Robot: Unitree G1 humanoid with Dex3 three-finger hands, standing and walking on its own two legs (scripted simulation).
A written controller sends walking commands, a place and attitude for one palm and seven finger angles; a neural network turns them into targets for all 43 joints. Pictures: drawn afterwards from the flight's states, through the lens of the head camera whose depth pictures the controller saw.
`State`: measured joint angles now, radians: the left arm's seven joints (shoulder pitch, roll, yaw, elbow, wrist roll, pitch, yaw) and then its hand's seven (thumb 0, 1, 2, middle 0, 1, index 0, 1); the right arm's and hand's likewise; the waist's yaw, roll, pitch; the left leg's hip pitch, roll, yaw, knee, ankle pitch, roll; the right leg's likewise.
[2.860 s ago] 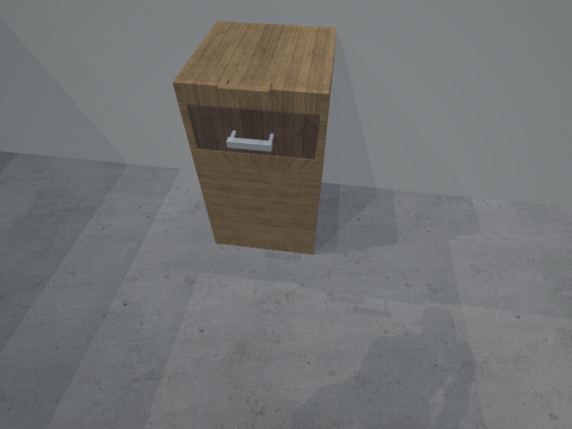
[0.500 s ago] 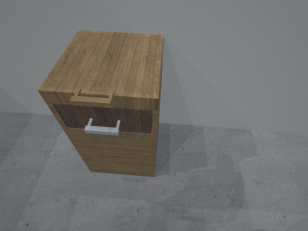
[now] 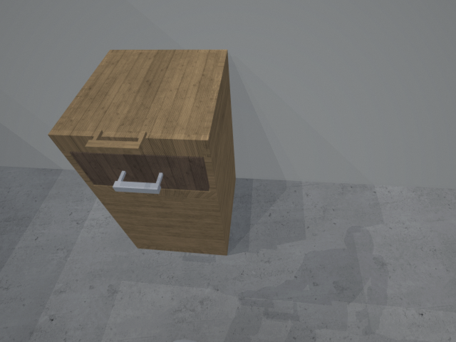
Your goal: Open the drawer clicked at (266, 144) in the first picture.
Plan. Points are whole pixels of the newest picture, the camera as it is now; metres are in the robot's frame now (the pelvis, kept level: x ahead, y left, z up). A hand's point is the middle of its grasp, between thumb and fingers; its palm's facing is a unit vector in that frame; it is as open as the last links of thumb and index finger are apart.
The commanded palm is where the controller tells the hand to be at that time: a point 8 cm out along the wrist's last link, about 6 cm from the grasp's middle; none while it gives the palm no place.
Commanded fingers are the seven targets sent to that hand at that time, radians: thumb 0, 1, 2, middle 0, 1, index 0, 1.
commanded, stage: come to a stop and stand still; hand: left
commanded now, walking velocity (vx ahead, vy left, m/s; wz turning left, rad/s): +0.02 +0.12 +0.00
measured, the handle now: (139, 181) +0.54 +0.32 -0.17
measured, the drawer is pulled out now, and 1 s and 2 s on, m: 0.00 0.00 0.00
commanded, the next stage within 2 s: look again from close up in 0.50 s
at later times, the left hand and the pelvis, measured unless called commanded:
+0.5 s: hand out of the picture -0.02 +0.21 -0.18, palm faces +0.08 -0.98 -0.18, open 7.4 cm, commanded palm none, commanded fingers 0.00 0.90 0.90 -0.20 -0.30 -0.20 -0.30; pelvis -0.01 +0.03 -0.01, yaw +1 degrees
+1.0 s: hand out of the picture +0.04 +0.25 -0.18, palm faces +0.02 -0.98 -0.22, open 7.4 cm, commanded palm none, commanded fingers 0.00 0.90 0.90 -0.20 -0.30 -0.20 -0.30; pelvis +0.02 +0.07 -0.02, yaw -1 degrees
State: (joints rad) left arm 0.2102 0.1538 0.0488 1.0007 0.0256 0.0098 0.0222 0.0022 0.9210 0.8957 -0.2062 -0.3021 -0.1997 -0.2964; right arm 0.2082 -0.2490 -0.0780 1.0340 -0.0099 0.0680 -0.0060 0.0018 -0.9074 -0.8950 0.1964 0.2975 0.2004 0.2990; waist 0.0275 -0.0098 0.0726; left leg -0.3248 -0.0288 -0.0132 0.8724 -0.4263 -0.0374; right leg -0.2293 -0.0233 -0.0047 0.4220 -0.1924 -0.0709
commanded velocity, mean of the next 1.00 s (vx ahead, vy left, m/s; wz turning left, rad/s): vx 0.00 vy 0.01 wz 0.00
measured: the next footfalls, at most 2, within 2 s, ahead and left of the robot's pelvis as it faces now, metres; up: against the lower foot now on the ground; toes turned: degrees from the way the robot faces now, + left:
left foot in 0.26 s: +0.00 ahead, +0.17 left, +0.00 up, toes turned -1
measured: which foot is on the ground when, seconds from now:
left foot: up 0.00-0.24, down 0.26-1.00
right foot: down 0.00-1.00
